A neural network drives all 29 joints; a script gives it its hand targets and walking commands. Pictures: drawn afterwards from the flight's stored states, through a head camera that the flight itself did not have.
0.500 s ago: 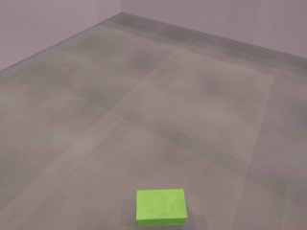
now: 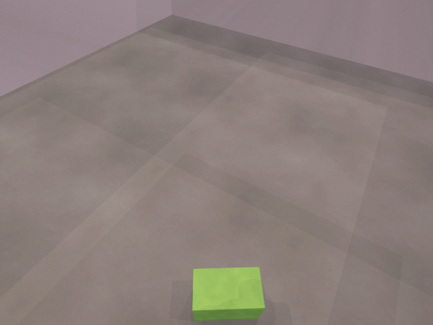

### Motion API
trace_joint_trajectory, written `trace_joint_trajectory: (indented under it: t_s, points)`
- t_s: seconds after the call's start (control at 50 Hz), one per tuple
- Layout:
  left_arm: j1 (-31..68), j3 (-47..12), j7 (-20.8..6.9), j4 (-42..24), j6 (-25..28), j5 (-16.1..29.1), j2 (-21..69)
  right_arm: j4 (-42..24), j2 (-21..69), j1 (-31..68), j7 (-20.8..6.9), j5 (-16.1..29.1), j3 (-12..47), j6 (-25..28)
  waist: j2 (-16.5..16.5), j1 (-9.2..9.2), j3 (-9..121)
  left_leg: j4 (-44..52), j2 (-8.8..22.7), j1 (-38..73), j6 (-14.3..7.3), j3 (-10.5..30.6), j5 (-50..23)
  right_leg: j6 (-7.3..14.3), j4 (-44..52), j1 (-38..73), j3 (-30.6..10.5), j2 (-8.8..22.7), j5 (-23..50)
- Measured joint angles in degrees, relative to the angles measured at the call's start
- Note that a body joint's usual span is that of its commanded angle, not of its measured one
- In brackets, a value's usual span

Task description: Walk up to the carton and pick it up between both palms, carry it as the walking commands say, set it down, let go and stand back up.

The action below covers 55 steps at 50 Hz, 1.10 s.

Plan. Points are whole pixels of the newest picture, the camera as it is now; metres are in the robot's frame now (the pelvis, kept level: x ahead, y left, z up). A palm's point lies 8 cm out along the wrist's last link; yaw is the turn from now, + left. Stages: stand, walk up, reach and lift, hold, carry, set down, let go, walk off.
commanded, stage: stand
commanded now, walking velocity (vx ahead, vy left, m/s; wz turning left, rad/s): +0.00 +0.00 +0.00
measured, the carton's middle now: (226, 294) +0.36 -0.05 -0.67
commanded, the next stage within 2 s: reach and lift in 0.02 s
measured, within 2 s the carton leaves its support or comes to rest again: neither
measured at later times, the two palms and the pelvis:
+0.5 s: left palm out of the picture +0.05 +0.19 -0.17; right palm out of the picture +0.05 -0.21 -0.16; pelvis -0.10 +0.01 -0.03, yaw +1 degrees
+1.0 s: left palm (123, 313) +0.20 +0.21 -0.18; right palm (315, 308) +0.20 -0.23 -0.19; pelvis -0.19 -0.05 -0.09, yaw +2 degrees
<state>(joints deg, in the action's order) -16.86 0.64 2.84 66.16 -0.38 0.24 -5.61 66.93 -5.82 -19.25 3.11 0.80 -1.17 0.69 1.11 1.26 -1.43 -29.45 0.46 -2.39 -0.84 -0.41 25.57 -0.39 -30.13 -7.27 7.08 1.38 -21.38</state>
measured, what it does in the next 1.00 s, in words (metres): lowers itself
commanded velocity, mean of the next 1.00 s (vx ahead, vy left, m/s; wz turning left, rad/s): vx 0.00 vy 0.00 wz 0.00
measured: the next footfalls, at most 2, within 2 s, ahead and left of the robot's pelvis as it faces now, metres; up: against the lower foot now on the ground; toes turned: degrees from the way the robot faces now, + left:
none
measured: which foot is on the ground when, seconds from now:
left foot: down 0.00-1.00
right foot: down 0.00-1.00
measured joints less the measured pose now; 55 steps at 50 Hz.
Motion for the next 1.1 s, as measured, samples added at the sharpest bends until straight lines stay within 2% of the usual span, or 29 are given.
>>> trace_joint_trajectory:
  t_s: [0.06, 0.12, 0.16, 0.18, 0.24, 0.3, 0.34, 0.4, 0.48, 0.56, 0.66, 0.72, 0.8, 0.86, 0.98, 1.1]
  points:
    - [-0.32, -0.49, 0.21, -1.04, -0.27, 0.51, -0.01, -1.61, -0.11, -0.34, 0.07, 0.45, 0.52, -0.77, 0.01, -0.27, 0.24, -1.31, -0.06, -1.38, -0.02, 0.04, 0.06, 0.04, -0.4, -0.96, 0.07, 0.11, 0.2]
    - [1.99, -2.74, 3.07, -10.63, -7.95, 2.26, -2.56, -15.65, -2.86, 1.43, 1.91, 3.29, 2.27, -8.62, 0.06, -1.31, 4.13, -7.75, 0.13, -12.67, -0.68, -0.8, 2.17, 0.01, -6.45, -12.52, -0.81, 0.24, -0.67]
    - [7.28, -4.08, 4.59, -16.43, -12.9, 4.15, -5.25, -22.41, -5.47, 6.84, 2.85, 4.87, 2.63, -13.86, 0.11, -1.69, 5.3, -11.04, 0.78, -19.75, 0.57, -1.06, 1.18, -0.17, -7.88, -18.87, -1.05, -0.21, 0.66]
    - [10.25, -4.74, 5.01, -19.36, -15.32, 5.92, -6.8, -25.26, -6.75, 10.06, 2.85, 5.43, 3.31, -16.53, -0.02, -1.67, 6.06, -12.2, 0.94, -23.22, 0.31, -1.07, 1.17, 0.29, -8.35, -22.09, -1.04, -0.37, 1.3]
    - [19.84, -4.43, 4.92, -26.2, -23.49, 9.52, -9.8, -30.04, -9.05, 19.16, 1.12, 5.88, 3.98, -24.59, -1.25, -2.48, 8.15, -14.47, 1.1, -31.75, -0.73, -1.48, 0.23, 1.36, -9.65, -30.43, -1.64, -0.6, 3.41]
    - [24.52, -1.94, 3.32, -30.6, -28.45, 9.17, -8.18, -30.98, -8.22, 22.95, -0.83, 4.85, 1.66, -29.76, -1.94, -2.86, 9.68, -14.3, 0.67, -36.06, -0.91, -1.45, -1.38, 1.54, -9.61, -34.82, -3.44, -0.88, 5.14]
    - [23.81, 0.01, 1.8, -32.1, -28.82, 6.08, -5.28, -31.84, -6.03, 21.91, -1.82, 2.54, -0.2, -30.74, -1.96, -2.52, 9.87, -12.97, 0.03, -36.59, -1.07, -1.21, -2.59, 1.21, -8.75, -35.44, -4.99, -0.96, 5.98]
    - [20.18, 2.22, 0.12, -32.4, -27.69, 0.81, -0.49, -32.82, -2.43, 18.13, -3.48, -2.02, -2.62, -29.26, -1.14, -1.99, 8.81, -11.79, -0.68, -36.89, -1.04, -0.54, -4.04, 0.92, -7.74, -35.52, -6.57, -1.1, 7.04]
    - [15.52, 3.54, -0.95, -34.39, -25.29, -2.13, 3.12, -35.86, -0.51, 15.77, -5.59, -5.19, -4.99, -26.08, -0.12, -1.12, 5.26, -15.15, -1.66, -41.22, -1.05, -0.2, -4.22, -0.61, -11.15, -39.6, -7.01, -0.29, 6.62]
    - [17.25, 3.77, -0.54, -38.0, -24.96, -1.5, 1.85, -39.18, -2.03, 20.93, -6.1, -4.41, -6.16, -24.69, 0.0, -0.13, 1.46, -22.16, -2.29, -49.12, -0.84, -0.26, -3.69, -0.72, -18.82, -47.76, -7.1, 0.39, 5.69]
    - [28.62, 4.15, 0.09, -42.28, -31.36, 2.43, -3.73, -41.83, -6.38, 33.02, -5.55, -0.11, -6.45, -31.71, -0.69, -0.77, -2.62, -28.91, -2.3, -54.55, -0.12, -0.2, -3.54, 0.19, -25.97, -53.43, -7.04, 0.44, 5.4]
    - [36.08, 4.94, -0.97, -41.59, -34.91, 4.55, -6.7, -41.87, -7.42, 40.1, -4.42, 0.87, -6.43, -36.2, -0.92, -1.08, -4.3, -30.68, -1.89, -54.84, 0.32, 0.09, -3.72, 0.97, -27.66, -53.76, -6.72, 0.03, 5.66]
    - [45.23, 6.94, -3.78, -34.32, -36.72, 5.32, -8.93, -37.12, -6.31, 47.69, -2.46, 1.17, -6.41, -38.77, -1.21, -1.49, -5.94, -31.99, -0.79, -53.48, 0.45, 0.66, -2.93, 1.6, -28.82, -52.45, -6.17, -1.17, 4.29]
    - [51.04, 9.69, -5.88, -27.19, -34.73, 4.4, -9.98, -32.58, -4.62, 51.46, -0.62, 1.52, -7.25, -37.65, -2.14, -1.44, -6.29, -32.72, -0.56, -53.66, 1.12, 0.95, -3.32, 1.97, -29.84, -52.86, -5.93, -1.42, 4.87]
    - [60.92, 13.33, -8.46, -18.19, -29.31, 4.25, -13.77, -29.62, -3.23, 58.78, 2.79, 2.58, -8.37, -34.79, -3.15, -1.14, -8.59, -34.42, -0.29, -57.54, 2.3, 1.77, -3.38, 3.08, -31.75, -56.81, -5.15, -1.7, 5.27]
    - [69.2, 12.62, -9.56, -17.21, -25.2, 6.8, -16.84, -29.3, -3.79, 68.61, 6.13, 2.8, -9.8, -31.74, -2.92, -0.64, -11.49, -34.58, -0.61, -64.03, 2.57, 2.17, -4.59, 3.7, -32.01, -63.18, -4.77, -1.39, 6.37]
